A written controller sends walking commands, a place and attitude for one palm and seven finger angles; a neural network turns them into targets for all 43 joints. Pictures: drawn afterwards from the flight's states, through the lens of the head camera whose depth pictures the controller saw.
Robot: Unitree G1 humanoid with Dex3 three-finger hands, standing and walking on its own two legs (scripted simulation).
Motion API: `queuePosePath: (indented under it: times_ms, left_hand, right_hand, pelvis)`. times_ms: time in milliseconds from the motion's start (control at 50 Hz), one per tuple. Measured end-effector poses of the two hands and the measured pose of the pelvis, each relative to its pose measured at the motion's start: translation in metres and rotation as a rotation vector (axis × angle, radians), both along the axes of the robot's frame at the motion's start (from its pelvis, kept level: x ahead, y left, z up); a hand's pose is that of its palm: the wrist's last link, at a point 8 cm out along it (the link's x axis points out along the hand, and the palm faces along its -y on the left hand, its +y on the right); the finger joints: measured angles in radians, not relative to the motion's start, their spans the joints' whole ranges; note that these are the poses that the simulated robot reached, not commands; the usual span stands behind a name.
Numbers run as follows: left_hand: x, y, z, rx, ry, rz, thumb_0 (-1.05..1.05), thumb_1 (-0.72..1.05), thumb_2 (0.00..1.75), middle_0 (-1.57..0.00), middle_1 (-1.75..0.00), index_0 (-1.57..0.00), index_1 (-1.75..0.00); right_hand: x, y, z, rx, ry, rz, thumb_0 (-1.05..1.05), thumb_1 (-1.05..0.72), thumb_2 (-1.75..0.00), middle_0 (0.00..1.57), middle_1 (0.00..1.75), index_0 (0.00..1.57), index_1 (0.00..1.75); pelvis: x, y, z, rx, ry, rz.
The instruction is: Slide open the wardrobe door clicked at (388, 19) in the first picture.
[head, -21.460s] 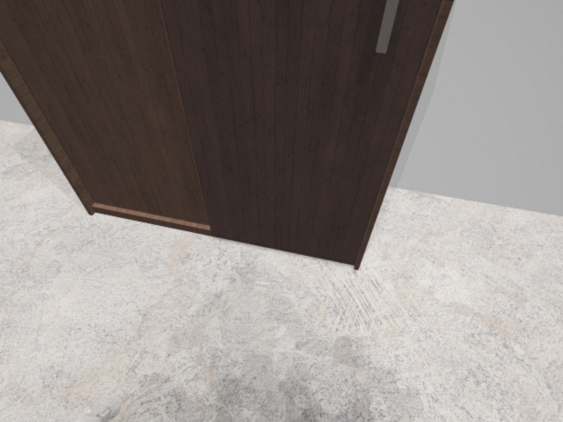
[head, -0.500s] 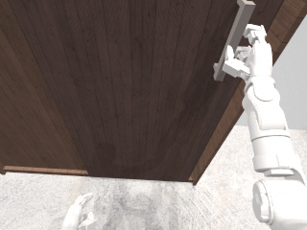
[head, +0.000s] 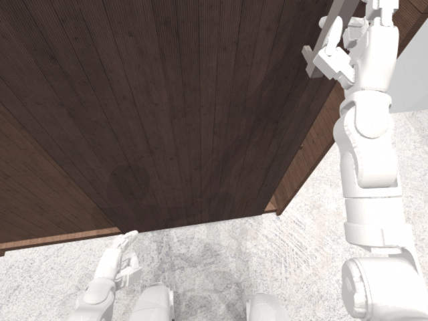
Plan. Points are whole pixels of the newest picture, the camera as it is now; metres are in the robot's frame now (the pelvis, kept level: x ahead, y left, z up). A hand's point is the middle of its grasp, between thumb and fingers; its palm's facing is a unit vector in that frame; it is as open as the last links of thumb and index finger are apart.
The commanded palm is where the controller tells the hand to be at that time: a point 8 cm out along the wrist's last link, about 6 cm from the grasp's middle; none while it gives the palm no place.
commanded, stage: step sideways, sliding the door along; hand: right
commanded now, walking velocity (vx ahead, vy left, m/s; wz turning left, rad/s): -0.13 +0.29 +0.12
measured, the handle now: (333, 8) +0.48 -0.20 +0.27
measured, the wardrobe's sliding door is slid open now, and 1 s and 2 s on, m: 0.08 0.44 0.47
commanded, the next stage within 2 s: stop walking and hold the door there in 1.74 s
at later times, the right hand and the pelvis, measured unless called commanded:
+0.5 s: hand (209, 61) +0.41 -0.02 +0.24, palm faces +0.30 +0.95 +0.00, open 7.7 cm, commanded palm +0.38 +0.00 +0.23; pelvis +0.05 +0.16 +0.00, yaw -3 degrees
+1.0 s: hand (55, 73) +0.40 +0.16 +0.24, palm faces +0.08 +0.99 -0.11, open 7.9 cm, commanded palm +0.38 +0.14 +0.24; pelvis +0.03 +0.29 +0.01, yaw +6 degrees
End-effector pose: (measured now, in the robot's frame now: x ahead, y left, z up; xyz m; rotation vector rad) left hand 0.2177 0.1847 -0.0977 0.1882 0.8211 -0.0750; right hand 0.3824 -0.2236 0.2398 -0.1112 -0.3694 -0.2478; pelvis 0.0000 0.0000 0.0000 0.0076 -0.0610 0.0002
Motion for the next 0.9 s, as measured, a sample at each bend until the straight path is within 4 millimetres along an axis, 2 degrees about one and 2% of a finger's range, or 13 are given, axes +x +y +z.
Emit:
queuePosePath:
  times_ms: [100, 140, 200, 280, 400, 460, 540, 600, 700, 820, 900]
  left_hand:
    - [0.031, 0.009, 0.000, -0.089, -0.043, -0.076, 0.01, 0.91, 0.90, -0.21, -0.30, -0.20, -0.30]
    - [0.043, 0.022, -0.001, -0.105, -0.064, -0.090, 0.01, 0.91, 0.90, -0.21, -0.30, -0.20, -0.30]
    - [0.056, 0.049, 0.002, -0.069, -0.077, -0.065, 0.01, 0.91, 0.90, -0.21, -0.30, -0.20, -0.30]
    - [0.064, 0.086, 0.012, 0.017, -0.091, -0.023, 0.01, 0.91, 0.90, -0.21, -0.30, -0.20, -0.30]
    - [0.066, 0.124, 0.028, 0.029, -0.084, -0.059, 0.01, 0.91, 0.90, -0.20, -0.30, -0.20, -0.30]
    - [0.073, 0.139, 0.028, 0.001, -0.120, -0.067, 0.01, 0.91, 0.90, -0.20, -0.30, -0.20, -0.30]
    - [0.088, 0.157, 0.016, -0.064, -0.180, -0.066, 0.01, 0.91, 0.90, -0.20, -0.30, -0.20, -0.30]
    - [0.093, 0.172, 0.015, -0.064, -0.205, -0.028, 0.01, 0.91, 0.90, -0.20, -0.30, -0.20, -0.30]
    - [0.077, 0.195, 0.017, -0.006, -0.167, 0.024, 0.01, 0.91, 0.90, -0.20, -0.30, -0.20, -0.30]
    - [0.035, 0.227, 0.026, 0.007, -0.049, 0.053, 0.01, 0.91, 0.90, -0.20, -0.30, -0.20, -0.30]
    - [0.014, 0.252, 0.028, -0.018, -0.030, 0.101, 0.01, 0.91, 0.90, -0.20, -0.30, -0.20, -0.30]
  right_hand:
    - [-0.001, 0.025, -0.002, -0.009, -0.023, -0.056, -0.16, -0.73, -1.09, 0.18, 1.31, 0.00, 0.87]
    - [-0.001, 0.037, -0.004, -0.017, -0.034, -0.092, -0.17, -0.74, -1.11, 0.18, 1.31, 0.00, 0.85]
    - [-0.003, 0.055, -0.004, -0.018, -0.033, -0.113, -0.17, -0.75, -1.11, 0.18, 1.30, 0.00, 0.83]
    - [-0.003, 0.077, -0.005, 0.012, -0.049, -0.069, -0.17, -0.75, -1.09, 0.17, 1.31, 0.00, 0.84]
    - [-0.003, 0.116, -0.008, 0.049, -0.084, -0.020, -0.17, -0.75, -1.09, 0.19, 1.33, 0.00, 0.85]
    - [-0.003, 0.139, -0.009, 0.044, -0.093, -0.023, -0.18, -0.75, -1.10, 0.20, 1.34, 0.00, 0.85]
    - [-0.004, 0.172, -0.012, 0.022, -0.125, -0.049, -0.21, -0.75, -1.11, 0.25, 1.34, 0.00, 0.83]
    - [-0.005, 0.197, -0.012, 0.025, -0.125, -0.037, -0.21, -0.75, -1.09, 0.25, 1.34, 0.00, 0.82]
    - [-0.004, 0.233, -0.014, 0.072, -0.153, 0.108, -0.19, -0.75, -1.04, 0.26, 1.35, 0.00, 0.85]
    - [-0.003, 0.272, -0.011, 0.048, -0.129, 0.224, -0.18, -0.71, -0.96, 0.36, 1.37, 0.00, 0.95]
    - [-0.004, 0.301, -0.006, 0.022, -0.085, 0.243, -0.18, -0.67, -0.98, 0.39, 1.31, 0.00, 1.03]
  pelvis:
    - [0.017, 0.048, -0.005, 0.025, -0.004, -0.016]
    - [0.023, 0.067, -0.009, 0.036, -0.012, -0.048]
    - [0.030, 0.079, -0.003, 0.021, 0.002, -0.094]
    - [0.035, 0.087, 0.003, 0.033, 0.013, -0.083]
    - [0.042, 0.123, 0.011, 0.039, -0.004, -0.049]
    - [0.048, 0.145, 0.007, 0.039, -0.016, -0.039]
    - [0.058, 0.179, -0.012, 0.013, -0.022, -0.053]
    - [0.054, 0.186, -0.009, 0.009, 0.001, -0.046]
    - [0.042, 0.191, -0.005, 0.017, 0.028, -0.038]
    - [0.038, 0.216, 0.011, 0.047, 0.015, 0.038]
    - [0.036, 0.238, 0.019, 0.067, 0.013, 0.085]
